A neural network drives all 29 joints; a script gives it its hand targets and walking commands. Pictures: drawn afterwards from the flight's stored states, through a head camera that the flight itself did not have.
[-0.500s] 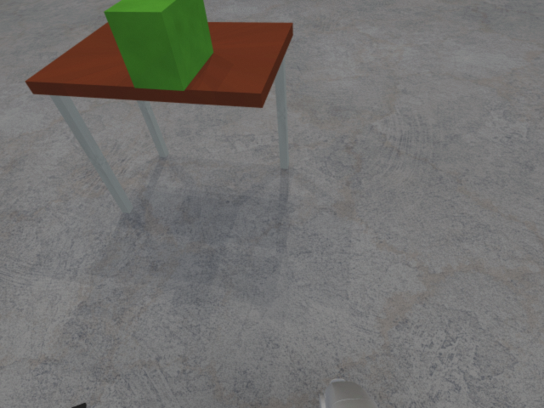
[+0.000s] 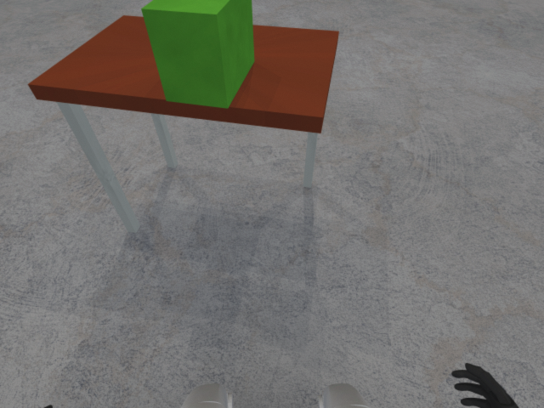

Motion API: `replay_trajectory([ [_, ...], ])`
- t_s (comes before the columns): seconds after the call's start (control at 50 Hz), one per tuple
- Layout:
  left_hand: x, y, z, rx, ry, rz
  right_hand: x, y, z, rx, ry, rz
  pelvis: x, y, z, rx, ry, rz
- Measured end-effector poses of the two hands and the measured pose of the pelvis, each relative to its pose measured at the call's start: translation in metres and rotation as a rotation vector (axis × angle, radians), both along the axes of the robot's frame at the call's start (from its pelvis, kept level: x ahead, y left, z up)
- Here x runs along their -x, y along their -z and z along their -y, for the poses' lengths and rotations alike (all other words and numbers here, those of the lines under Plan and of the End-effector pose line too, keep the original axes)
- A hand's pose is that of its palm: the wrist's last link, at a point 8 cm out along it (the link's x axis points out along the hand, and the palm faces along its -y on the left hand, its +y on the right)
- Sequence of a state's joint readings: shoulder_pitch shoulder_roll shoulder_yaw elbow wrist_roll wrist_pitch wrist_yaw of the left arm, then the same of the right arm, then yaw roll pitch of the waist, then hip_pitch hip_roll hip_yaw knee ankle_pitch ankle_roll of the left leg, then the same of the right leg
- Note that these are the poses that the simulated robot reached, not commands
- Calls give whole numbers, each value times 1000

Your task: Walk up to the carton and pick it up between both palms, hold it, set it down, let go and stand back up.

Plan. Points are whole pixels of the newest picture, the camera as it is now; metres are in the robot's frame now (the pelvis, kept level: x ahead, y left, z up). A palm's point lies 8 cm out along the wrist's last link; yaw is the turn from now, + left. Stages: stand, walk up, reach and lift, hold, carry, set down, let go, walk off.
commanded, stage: walk up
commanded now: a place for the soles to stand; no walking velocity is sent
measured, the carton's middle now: (208, 39) +0.91 +0.20 +0.12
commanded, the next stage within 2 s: none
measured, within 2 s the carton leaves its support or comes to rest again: neither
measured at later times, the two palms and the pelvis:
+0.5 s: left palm out of the picture +0.21 +0.50 -0.04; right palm (364, 302) +0.30 -0.13 -0.06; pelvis +0.15 +0.18 +0.01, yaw -3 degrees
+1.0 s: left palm out of the picture +0.37 +0.62 -0.04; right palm (293, 311) +0.29 -0.01 -0.07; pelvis +0.25 +0.32 +0.02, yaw -5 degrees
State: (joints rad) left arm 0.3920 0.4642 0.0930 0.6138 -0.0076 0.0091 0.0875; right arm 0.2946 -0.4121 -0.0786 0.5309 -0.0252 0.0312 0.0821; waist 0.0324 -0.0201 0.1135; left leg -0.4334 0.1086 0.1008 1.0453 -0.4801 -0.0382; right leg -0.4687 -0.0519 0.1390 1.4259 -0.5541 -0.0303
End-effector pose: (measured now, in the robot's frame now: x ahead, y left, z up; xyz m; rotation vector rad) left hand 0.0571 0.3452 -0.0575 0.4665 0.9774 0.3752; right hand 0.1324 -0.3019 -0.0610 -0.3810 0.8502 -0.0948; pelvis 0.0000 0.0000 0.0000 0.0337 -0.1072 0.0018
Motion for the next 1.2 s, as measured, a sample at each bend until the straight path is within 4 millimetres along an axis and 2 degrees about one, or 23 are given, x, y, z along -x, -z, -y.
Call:
replay_trajectory([
  [0.06, -51, -4, -4, 13, 64, 26, 10, 0, -7, 12, 71, -42, -22, -6, -10, -11, 30, -2],
  [0.12, -100, -9, 2, 28, 152, 61, 16, 6, -7, 20, 131, -87, -41, -7, -19, -2, 42, -15],
  [0.16, -124, -10, 5, 27, 208, 86, 14, 16, -6, 28, 162, -128, -52, -3, -28, 33, 33, -13],
  [0.2, -138, -12, 4, 24, 237, 85, 6, 22, -12, 29, 192, -171, -62, -4, -39, 64, 13, -10],
  [0.28, -148, -24, -12, 20, 224, 75, -28, 22, -37, 20, 169, -201, -86, -14, -68, 75, 7, -18],
  [0.34, -148, -33, -39, 13, 196, 53, -65, 17, -65, 6, 124, -165, -105, -20, -93, 69, 8, -22],
  [0.44, -147, -32, -104, -10, 146, -13, -134, 7, -126, -17, 60, -64, -133, -19, -142, 69, 36, -20],
  [0.52, -161, -15, -170, -27, 133, -65, -178, 2, -181, -17, 31, 28, -156, -5, -189, 41, 66, -6],
  [0.58, -184, -2, -209, -25, 79, -68, -184, 4, -215, -16, 19, 37, -168, 2, -217, 33, 86, 8],
  [0.64, -215, -2, -229, -19, 81, -48, -174, 4, -238, -26, 65, -11, -181, -4, -234, 15, 113, 20],
  [0.72, -257, -6, -236, 7, 158, -30, -153, -2, -252, -9, 148, -58, -198, -14, -254, 3, 141, 23],
  [0.8, -292, -9, -233, 34, 244, -22, -131, 0, -254, 11, 236, -109, -214, -18, -273, 4, 166, 16],
  [0.86, -307, -8, -237, 34, 281, -17, -123, 9, -256, 20, 291, -159, -225, -16, -286, 44, 163, 15],
  [0.9, -311, -8, -245, 19, 284, -15, -124, 14, -264, 16, 307, -201, -232, -15, -295, 65, 138, 8],
  [0.98, -314, -15, -271, -5, 239, 25, -146, 13, -284, 16, 259, -251, -243, -18, -318, 60, 107, 11],
  [1.08, -309, -20, -316, 1, 201, 3, -200, 4, -319, 7, 197, -180, -261, -21, -356, 47, 97, 15],
  [1.14, -314, -13, -351, 20, 181, -37, -234, 1, -347, 5, 182, -104, -278, -16, -385, 32, 112, 13],
  [1.2, -330, -1, -382, 47, 146, -64, -251, 4, -375, 15, 185, -62, -293, -9, -406, -16, 130, 28],
])
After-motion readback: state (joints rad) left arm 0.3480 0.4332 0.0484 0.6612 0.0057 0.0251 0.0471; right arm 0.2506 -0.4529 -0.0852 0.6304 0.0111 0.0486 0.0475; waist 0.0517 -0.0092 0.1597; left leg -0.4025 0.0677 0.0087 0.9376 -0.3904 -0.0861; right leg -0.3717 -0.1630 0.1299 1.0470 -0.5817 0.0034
